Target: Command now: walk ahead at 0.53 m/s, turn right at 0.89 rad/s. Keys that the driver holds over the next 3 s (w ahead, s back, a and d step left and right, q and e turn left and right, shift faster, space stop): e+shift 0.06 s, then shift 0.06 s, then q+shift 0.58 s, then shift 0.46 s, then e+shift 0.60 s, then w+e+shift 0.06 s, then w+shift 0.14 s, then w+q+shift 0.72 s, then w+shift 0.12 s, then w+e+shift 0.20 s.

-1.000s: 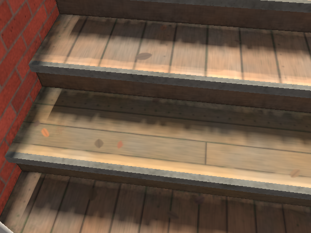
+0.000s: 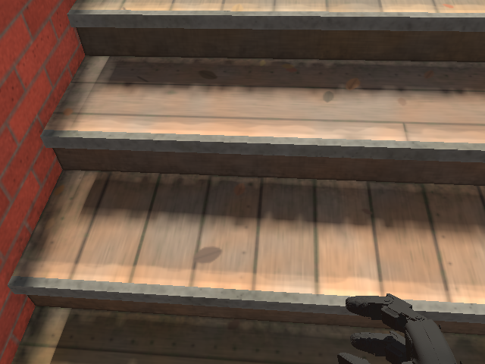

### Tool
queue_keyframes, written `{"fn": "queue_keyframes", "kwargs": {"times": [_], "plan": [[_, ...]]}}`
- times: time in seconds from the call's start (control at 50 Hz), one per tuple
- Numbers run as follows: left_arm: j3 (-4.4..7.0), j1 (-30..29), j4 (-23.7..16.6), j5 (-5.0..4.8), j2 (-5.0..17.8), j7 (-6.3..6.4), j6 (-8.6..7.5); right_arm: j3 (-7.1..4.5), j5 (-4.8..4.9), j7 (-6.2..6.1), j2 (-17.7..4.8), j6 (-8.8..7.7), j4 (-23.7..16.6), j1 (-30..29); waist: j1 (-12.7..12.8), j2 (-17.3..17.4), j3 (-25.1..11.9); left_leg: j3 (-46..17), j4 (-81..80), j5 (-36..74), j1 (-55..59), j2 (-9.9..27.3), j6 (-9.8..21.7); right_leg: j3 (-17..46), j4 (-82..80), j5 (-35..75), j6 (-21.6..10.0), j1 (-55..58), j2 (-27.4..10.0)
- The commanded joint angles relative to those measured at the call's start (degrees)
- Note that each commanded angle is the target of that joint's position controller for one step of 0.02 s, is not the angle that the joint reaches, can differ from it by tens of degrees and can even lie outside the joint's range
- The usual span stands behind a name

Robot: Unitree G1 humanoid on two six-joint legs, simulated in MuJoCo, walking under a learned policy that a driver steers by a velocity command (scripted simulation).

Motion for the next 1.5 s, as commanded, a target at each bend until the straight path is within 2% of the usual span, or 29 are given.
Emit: {"fn": "queue_keyframes", "kwargs": {"times": [0.02,0.06,0.1,0.14,0.18,0.2,0.22,0.24,0.28,0.34,0.4,0.48,0.54,0.64,0.72,0.74,0.76,0.78,0.8,0.82,0.88,1.08,1.16,1.18,1.2,1.28,1.34,1.4,1.5], "plan": [[2.05,3.5,-1.4,0.78,9.1,0.95,-1.87,-0.47,0.03,-0.76,-1.2,0.22,-6.5,-9.8,2.1,-4.7,7.0,8.5,9.8,-10.3,-16.1,-2.3,-0.6,19.8,-18.7,40.9,-4.0,5.1,-12.8],[2.55,7.7,0.2,0.44,9.3,1.48,-0.63,1.09,0.34,-0.62,1.1,0.08,-10.2,-15.1,3.0,-4.5,6.3,7.6,-0.5,-13.4,-17.2,-2.4,0.3,17.8,-20.4,42.1,-3.9,9.4,-12.2],[2.94,5.7,-1.8,0.01,9.6,3.06,1.31,1.23,1.21,-0.12,-0.6,1.16,-12.4,-18.3,3.4,-1.6,4.1,11.3,-23.5,-9.5,4.6,-3.1,0.2,13.9,-31.6,53.0,-3.3,3.8,-14.0],[3.52,-4.1,-5.9,0.03,11.2,3.49,0.97,-0.19,2.47,-0.62,-2.0,2.28,-5.7,-0.6,-5.3,-10.3,-9.3,11.8,-33.9,1.0,37.2,-7.0,2.2,6.3,-22.3,92.2,0.9,-0.2,-13.5],[5.70,-12.7,-7.6,-3.34,16.5,2.62,-2.48,-4.97,3.87,-2.04,-11.3,2.35,1.9,20.9,-17.7,-10.0,-20.3,6.5,-52.7,12.4,55.8,-5.8,2.7,7.9,-3.3,102.1,5.3,9.7,-15.8],[5.87,-14.2,-7.6,-3.82,14.5,1.42,-4.55,-6.55,2.71,-2.48,-14.7,1.97,6.4,26.9,-21.1,1.1,-19.7,2.4,-67.8,20.4,61.0,-3.6,5.7,5.9,18.3,73.2,7.9,8.8,-9.1],[3.88,-2.3,-8.3,-3.56,4.3,-0.18,-4.75,-6.85,2.72,-3.00,-17.7,1.73,10.7,25.0,-8.4,24.7,-23.4,-29.9,-71.6,63.8,72.4,16.0,19.1,5.1,47.1,-2.0,13.0,-10.7,5.6],[2.99,3.7,-6.4,0.14,5.1,-1.22,-4.26,-7.14,4.41,-3.01,-14.2,2.57,9.3,20.1,-5.2,13.9,-28.2,-43.3,-78.6,53.4,65.2,16.1,21.5,8.1,57.1,4.0,10.8,-9.9,3.0],[1.87,-4.7,-9.0,3.49,2.3,-1.20,-1.44,-5.98,4.95,-3.28,-5.4,2.24,10.0,8.6,0.0,-1.7,-9.7,-35.2,-78.8,8.6,48.5,8.4,18.5,-1.2,61.3,8.3,9.5,-21.0,-4.4],[-1.06,-17.8,-17.6,4.03,-1.5,0.52,-0.34,-6.16,3.75,-3.22,-4.8,-0.56,15.8,14.3,-1.2,-5.2,1.0,-22.2,-80.8,10.5,38.7,2.5,15.1,-2.7,69.0,6.0,6.3,-33.9,-8.2],[-2.39,-20.4,-21.7,3.93,-1.6,2.49,0.05,-6.82,3.62,-1.92,-8.3,-1.75,18.8,18.0,1.1,-4.6,0.6,-15.3,-79.5,19.4,35.0,-1.2,12.8,-3.1,63.5,7.9,6.1,-36.0,-10.5],[-2.60,-23.2,-22.0,3.80,0.1,2.26,1.54,-7.13,2.28,-4.09,-11.8,-0.37,14.5,17.1,-0.1,-1.9,-5.9,-20.4,-76.3,38.2,36.1,1.0,12.5,-8.6,51.3,15.6,9.5,-31.2,-10.4],[-2.66,-26.1,-23.0,3.72,-1.7,1.83,1.95,-8.83,2.87,-5.98,-13.2,1.68,12.2,17.8,-1.9,1.1,-7.8,-27.0,-76.7,21.9,43.5,1.1,12.5,-6.0,51.6,17.4,9.7,-34.3,-10.2],[-3.21,-30.1,-22.8,1.14,-3.3,1.02,3.49,-10.71,3.04,-6.01,-12.1,5.00,9.2,18.6,-5.6,8.2,-3.7,-28.2,-81.2,7.6,45.1,0.1,9.7,-6.3,22.2,7.0,8.2,-23.0,-8.4],[-1.93,-22.2,-20.1,-1.54,-1.8,3.35,2.24,-12.01,2.64,-4.08,-12.6,5.70,9.0,18.2,-3.7,11.6,-2.3,-28.9,-78.4,17.0,48.2,-0.4,5.8,-6.9,-10.8,2.5,9.0,-5.1,-6.1],[-0.94,-21.3,-18.5,-0.63,0.4,4.19,1.61,-12.05,3.23,-3.12,-11.4,5.45,8.7,18.3,-4.4,8.4,-2.1,-26.0,-74.1,11.2,45.7,-2.8,4.0,-6.1,-17.2,7.7,9.4,0.4,-7.9],[-0.23,-22.8,-18.6,0.46,3.3,4.82,1.25,-11.44,3.95,-2.58,-7.8,5.41,8.9,21.5,-6.6,-3.4,-2.3,-17.4,-61.6,-9.5,37.9,-8.0,0.9,3.4,-21.5,13.3,7.1,7.1,-18.5],[0.47,-23.4,-20.9,1.21,7.9,4.82,1.25,-11.01,4.02,-2.90,-7.5,5.37,5.8,20.4,-5.9,-15.6,-4.1,-3.6,-43.3,-24.3,24.1,-14.4,-2.7,20.8,-20.8,38.8,-1.7,10.6,-35.6],[0.54,-21.2,-21.1,1.90,4.2,4.31,1.28,-11.81,1.57,-2.55,-12.3,4.81,6.4,19.3,-3.8,-12.5,-7.7,-1.5,-27.3,-22.4,24.4,-9.9,-4.9,24.5,-20.8,48.5,-8.6,7.2,-37.8],[-0.35,-20.7,-19.7,1.56,1.0,3.94,1.10,-11.35,1.40,-2.19,-12.0,5.04,7.1,16.6,-4.1,-5.4,-4.1,-2.5,-20.9,-17.5,22.4,-8.6,-5.5,16.7,-19.4,42.7,-8.6,5.7,-33.1],[-0.71,-20.3,-18.5,1.69,0.9,3.75,0.85,-9.42,1.73,-1.37,-9.7,6.35,6.4,12.5,-4.4,-3.5,-0.3,-4.4,-15.3,-8.4,17.7,-8.5,-6.5,3.6,-15.6,34.7,-3.5,5.2,-22.5],[0.83,-12.6,-16.3,1.68,5.4,3.62,1.03,-5.56,4.24,-0.95,-7.1,7.57,6.0,7.3,-0.1,-15.5,-2.4,5.6,-60.7,-14.1,36.8,-5.8,-7.1,1.0,-17.7,27.4,-2.2,8.7,-21.7],[0.94,-10.8,-14.7,1.14,4.0,3.26,0.83,-4.77,3.95,-2.06,-5.6,4.59,7.7,10.3,-1.7,-11.5,-1.9,5.5,-82.8,3.7,53.1,-4.3,-3.3,0.5,-14.5,28.5,0.0,0.4,-21.0],[0.12,-9.2,-13.7,0.88,1.1,2.68,0.54,-4.36,3.14,-2.34,-5.5,3.50,7.9,11.6,-1.7,-6.7,-3.6,-1.1,-85.5,9.6,61.2,1.1,-3.1,1.1,-14.2,22.3,2.6,-5.2,-20.2],[-0.21,-7.7,-13.4,-0.30,-1.4,1.89,1.09,-4.44,1.77,-2.41,-8.2,2.37,7.8,10.2,-0.2,3.4,-2.9,-6.5,-83.1,18.3,61.3,8.0,-0.5,-3.1,-13.3,8.4,5.2,-9.7,-16.0],[2.58,-12.4,-14.5,0.64,3.9,1.63,3.28,-5.45,2.91,-4.04,-9.1,2.22,3.8,7.0,-2.8,12.5,2.6,-6.4,-87.7,2.7,47.2,11.5,6.6,-8.7,6.2,0.3,6.5,-7.9,-10.5],[4.22,-11.8,-14.1,1.46,4.6,1.66,4.27,-6.75,2.20,-5.25,-11.4,2.66,3.3,11.5,-4.6,5.0,1.1,-6.3,-85.1,25.6,48.3,19.2,15.8,-8.1,40.2,-11.0,10.1,-16.2,-10.7],[4.25,-13.2,-14.9,2.13,4.6,1.96,4.82,-6.14,1.80,-6.24,-9.7,1.82,2.3,7.4,-2.5,1.0,1.2,-2.1,-84.9,12.5,49.1,16.0,12.6,-7.2,43.5,-3.2,11.1,-19.8,-12.6],[2.57,-16.8,-17.7,0.54,2.6,-0.70,6.20,-7.11,2.02,-5.55,-12.3,1.57,4.1,10.6,-4.3,8.4,-0.2,3.7,-81.0,17.4,53.2,16.8,9.9,-10.7,16.8,-6.7,9.4,-14.4,-14.8]]}}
